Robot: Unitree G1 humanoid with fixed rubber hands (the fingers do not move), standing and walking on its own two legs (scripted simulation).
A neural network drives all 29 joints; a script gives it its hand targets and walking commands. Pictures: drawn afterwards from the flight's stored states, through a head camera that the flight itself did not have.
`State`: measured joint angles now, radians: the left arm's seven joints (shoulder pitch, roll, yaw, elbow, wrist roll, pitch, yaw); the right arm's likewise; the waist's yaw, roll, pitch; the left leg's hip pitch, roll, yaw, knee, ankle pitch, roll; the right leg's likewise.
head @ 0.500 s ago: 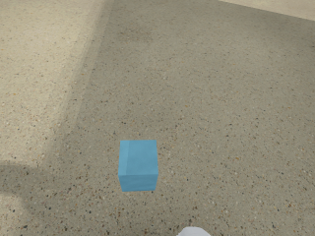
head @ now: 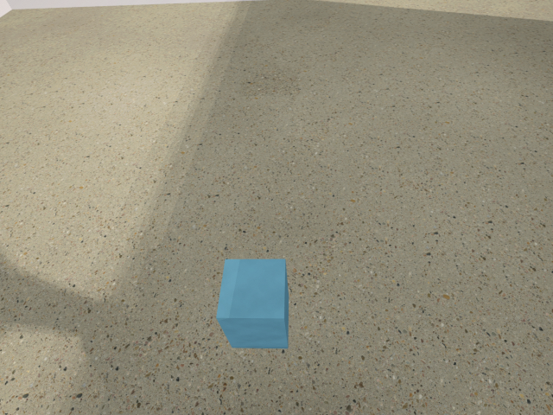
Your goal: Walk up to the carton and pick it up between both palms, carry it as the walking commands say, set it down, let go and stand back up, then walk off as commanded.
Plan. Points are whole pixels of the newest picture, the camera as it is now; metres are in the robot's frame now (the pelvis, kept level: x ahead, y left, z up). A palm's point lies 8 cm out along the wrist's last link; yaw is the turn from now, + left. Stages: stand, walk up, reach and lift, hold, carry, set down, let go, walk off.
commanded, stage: walk up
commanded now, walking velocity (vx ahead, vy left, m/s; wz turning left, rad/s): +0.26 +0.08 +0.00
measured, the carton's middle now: (257, 305) +0.55 +0.14 -0.64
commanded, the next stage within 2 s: none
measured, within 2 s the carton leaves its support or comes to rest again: neither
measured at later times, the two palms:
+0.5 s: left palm out of the picture +0.02 +0.33 -0.16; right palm (388, 410) +0.15 -0.14 -0.12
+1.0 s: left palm out of the picture +0.03 +0.29 -0.14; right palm out of the picture +0.09 -0.18 -0.16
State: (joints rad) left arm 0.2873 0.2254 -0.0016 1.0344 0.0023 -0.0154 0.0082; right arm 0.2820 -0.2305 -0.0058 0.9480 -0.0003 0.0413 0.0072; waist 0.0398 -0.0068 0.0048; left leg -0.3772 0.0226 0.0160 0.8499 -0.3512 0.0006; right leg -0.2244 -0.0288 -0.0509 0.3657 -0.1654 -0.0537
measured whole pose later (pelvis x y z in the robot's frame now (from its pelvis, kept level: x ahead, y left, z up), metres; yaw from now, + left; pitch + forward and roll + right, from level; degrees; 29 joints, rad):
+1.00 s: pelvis +0.05 +0.04 -0.01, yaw -1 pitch +0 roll +2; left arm 0.37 0.21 0.00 1.04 0.00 0.00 0.02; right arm 0.27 -0.19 -0.01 0.95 0.00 0.02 -0.03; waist 0.01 0.01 0.01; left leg -0.29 0.00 0.06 0.66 -0.34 0.01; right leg -0.29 -0.04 -0.07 0.51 -0.23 -0.04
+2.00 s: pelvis +0.06 +0.16 -0.01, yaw +2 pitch -1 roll -2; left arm 0.35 0.21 0.00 1.03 0.00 0.02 0.00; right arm 0.35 -0.19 -0.01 0.97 0.00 0.00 0.02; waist -0.04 0.00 0.01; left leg -0.17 0.05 0.07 0.48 -0.30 0.00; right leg -0.37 -0.12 -0.08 0.88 -0.34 0.04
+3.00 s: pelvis +0.15 +0.10 -0.02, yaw +0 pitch +1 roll +1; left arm 0.22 0.20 0.00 1.02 0.00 0.05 0.02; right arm 0.25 -0.19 -0.01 1.01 0.00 0.01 -0.04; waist 0.00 -0.01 0.03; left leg -0.33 0.07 0.08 0.55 -0.23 -0.02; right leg -0.24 -0.03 -0.09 0.55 -0.32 -0.01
